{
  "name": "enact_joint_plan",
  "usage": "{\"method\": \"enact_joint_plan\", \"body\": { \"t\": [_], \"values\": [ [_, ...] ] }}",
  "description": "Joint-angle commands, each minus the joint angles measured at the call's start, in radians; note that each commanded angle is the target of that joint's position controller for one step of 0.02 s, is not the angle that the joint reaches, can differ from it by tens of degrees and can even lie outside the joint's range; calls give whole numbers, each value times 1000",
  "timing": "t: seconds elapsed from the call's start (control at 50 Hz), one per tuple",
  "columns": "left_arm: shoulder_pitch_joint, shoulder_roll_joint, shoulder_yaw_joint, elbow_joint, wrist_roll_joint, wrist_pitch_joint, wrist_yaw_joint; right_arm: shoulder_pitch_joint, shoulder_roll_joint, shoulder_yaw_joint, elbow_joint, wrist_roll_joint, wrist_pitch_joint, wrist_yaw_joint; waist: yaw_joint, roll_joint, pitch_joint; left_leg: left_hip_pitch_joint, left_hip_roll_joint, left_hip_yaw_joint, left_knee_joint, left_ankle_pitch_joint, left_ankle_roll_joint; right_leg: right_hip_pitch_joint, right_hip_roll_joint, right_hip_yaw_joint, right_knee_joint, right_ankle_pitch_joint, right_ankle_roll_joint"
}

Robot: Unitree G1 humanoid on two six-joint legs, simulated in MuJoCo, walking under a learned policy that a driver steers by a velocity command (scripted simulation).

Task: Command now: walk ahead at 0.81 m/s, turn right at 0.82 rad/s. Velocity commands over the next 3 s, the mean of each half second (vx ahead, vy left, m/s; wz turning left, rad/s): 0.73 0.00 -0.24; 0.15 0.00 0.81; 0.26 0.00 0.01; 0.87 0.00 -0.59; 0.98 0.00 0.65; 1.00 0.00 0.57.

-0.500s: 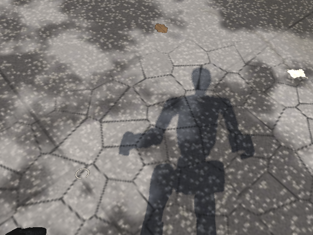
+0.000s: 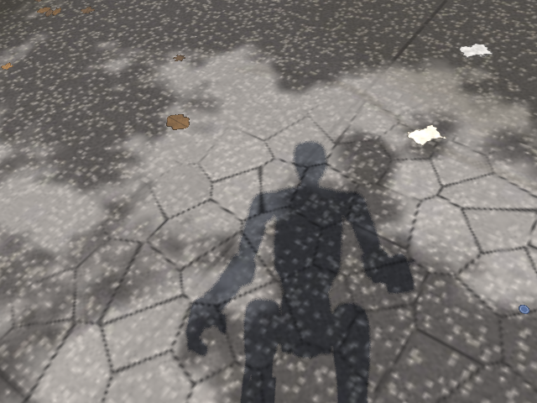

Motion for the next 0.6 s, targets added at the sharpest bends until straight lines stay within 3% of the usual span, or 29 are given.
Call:
{"method": "enact_joint_plan", "body": {
  "t": [0.02,0.06,0.1,0.14,0.2,0.24,0.26,0.28,0.3,0.32,0.34,0.36,0.38,0.4,0.42,0.44,0.48,0.5,0.52,0.56,0.6],
  "values": [
    [69,126,17,-76,5,-4,18,-209,-83,-10,-156,-26,-64,16,21,-89,75,-478,42,-57,-92,139,-8,325,-257,531,-405,-103,-213],
    [51,116,10,-81,-2,7,41,-236,-78,-9,-159,-26,-51,23,11,-103,116,-398,18,-14,-242,226,-47,221,-202,426,-430,51,-187],
    [31,133,13,-78,-1,18,63,-314,-31,9,-178,-25,-48,27,20,-114,149,-262,-34,36,-430,350,-74,69,-135,327,-435,176,-157],
    [63,151,21,-57,-9,21,75,-388,-2,19,-201,-19,-53,34,47,-142,151,-103,-71,67,-567,444,-76,-38,-125,308,-460,215,-135],
    [94,128,15,-14,-14,6,78,-390,-39,6,-195,5,-55,35,52,-203,134,-35,-43,42,-680,549,-50,93,-177,284,-471,343,-100],
    [111,138,20,8,2,10,74,-357,-79,-13,-188,9,-52,31,31,-231,86,-27,-67,93,-699,476,-6,267,-191,234,-359,752,-65],
    [121,155,25,15,23,17,68,-293,-107,-27,-177,15,-46,23,-7,-260,16,41,-96,133,-670,411,28,332,-196,210,-240,1027,-53],
    [98,173,30,17,41,28,65,-140,-131,-43,-140,16,-34,12,-97,-283,-75,195,-123,169,-660,389,68,340,-186,175,-35,1282,-32],
    [33,172,28,-7,48,34,67,81,-145,-45,-81,4,-18,2,-207,-270,-181,473,-48,106,-620,447,112,191,-172,162,227,1318,3],
    [129,29,-4,-42,56,28,62,243,-218,-50,-37,-49,-19,5,-150,70,-400,922,226,-346,-562,481,295,-180,-26,168,714,660,74],
    [201,24,-28,-11,29,10,44,318,-186,-50,23,-31,-26,31,-141,372,-582,1093,344,-810,-755,408,404,-342,113,203,947,-117,114],
    [70,105,-8,-52,0,-4,39,217,-121,-39,1,-16,-20,27,-146,239,-424,1007,290,-728,-773,366,357,-460,34,218,996,-103,109],
    [-101,138,-15,-109,3,-27,33,138,-99,-33,-18,-9,-9,18,-150,84,-268,813,246,-564,-780,498,310,-465,-15,202,911,-67,100],
    [-203,128,-18,-142,26,-46,31,86,-110,-33,-20,-11,-4,14,-114,-45,-133,613,199,-475,-803,687,294,-460,-27,158,831,-60,99],
    [-237,124,-15,-162,40,-53,31,67,-117,-33,-24,-15,-7,7,-81,-86,-81,494,179,-422,-835,814,294,-431,-50,148,752,-42,104],
    [-233,112,-18,-173,44,-52,30,59,-124,-33,-21,-23,-4,-3,-49,-67,-59,411,165,-407,-859,875,303,-398,-52,144,706,-41,115],
    [-202,85,-30,-182,51,-43,32,21,-122,-30,-17,-14,5,-20,6,-51,-34,271,142,-353,-884,920,302,-340,-71,136,488,-32,144],
    [-225,70,-39,-194,50,-40,34,-8,-138,-33,-23,-13,12,-29,16,-44,-15,160,113,-313,-895,942,291,-269,-50,99,341,-14,158],
    [-249,57,-46,-200,49,-37,35,-20,-174,-46,-27,-10,26,-38,13,-24,-35,82,75,-278,-897,924,265,-161,-10,65,224,84,164],
    [-292,77,-36,-202,41,-25,29,24,-210,-66,-15,8,56,-55,-5,8,-96,54,22,-273,-869,729,181,-14,58,65,64,333,172],
    [-318,105,-18,-212,32,-12,29,48,-190,-67,-17,16,76,-67,-8,20,-96,51,6,-330,-823,512,118,61,59,122,-29,458,178]
  ]
}}
Next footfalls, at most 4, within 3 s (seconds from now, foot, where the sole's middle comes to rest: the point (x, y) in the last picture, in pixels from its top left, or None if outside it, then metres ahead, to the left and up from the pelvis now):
0.30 left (293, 402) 0.48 0.05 -0.77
0.68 right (381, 320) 0.70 -0.18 -0.77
1.14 left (293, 375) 0.55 0.05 -0.77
1.80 right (370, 241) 0.95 -0.17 -0.77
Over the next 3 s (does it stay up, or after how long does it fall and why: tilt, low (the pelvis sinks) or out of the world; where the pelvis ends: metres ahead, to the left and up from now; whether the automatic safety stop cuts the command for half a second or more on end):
stays up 1.75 0.02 0.00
